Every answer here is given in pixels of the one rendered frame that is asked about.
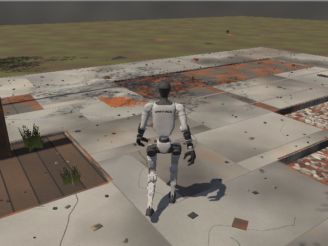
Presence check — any robot right shin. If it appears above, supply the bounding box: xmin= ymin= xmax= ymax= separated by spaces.
xmin=170 ymin=165 xmax=178 ymax=197

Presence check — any robot left upper arm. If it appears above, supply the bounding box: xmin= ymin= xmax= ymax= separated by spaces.
xmin=139 ymin=103 xmax=153 ymax=130

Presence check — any robot left forearm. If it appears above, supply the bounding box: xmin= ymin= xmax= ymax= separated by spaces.
xmin=137 ymin=123 xmax=145 ymax=139

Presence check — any robot left thigh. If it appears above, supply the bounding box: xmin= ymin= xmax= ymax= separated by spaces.
xmin=147 ymin=144 xmax=157 ymax=182

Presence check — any robot right upper arm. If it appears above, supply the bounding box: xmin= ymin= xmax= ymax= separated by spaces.
xmin=175 ymin=103 xmax=188 ymax=132

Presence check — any robot left hand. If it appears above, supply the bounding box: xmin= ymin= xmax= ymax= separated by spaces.
xmin=136 ymin=137 xmax=148 ymax=147

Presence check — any robot right forearm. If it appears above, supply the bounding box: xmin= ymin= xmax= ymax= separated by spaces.
xmin=183 ymin=125 xmax=194 ymax=152

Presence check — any robot right hand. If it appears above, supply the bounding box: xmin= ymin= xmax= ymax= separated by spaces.
xmin=183 ymin=150 xmax=196 ymax=166

